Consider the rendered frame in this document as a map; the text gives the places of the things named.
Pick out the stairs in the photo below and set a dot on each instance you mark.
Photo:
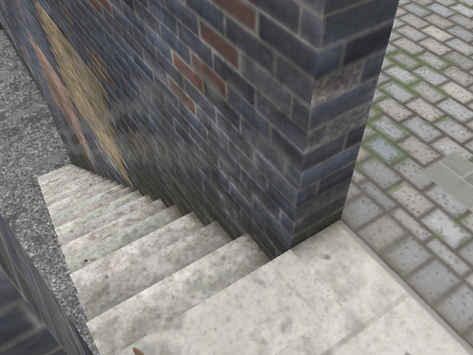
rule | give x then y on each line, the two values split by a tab
135	263

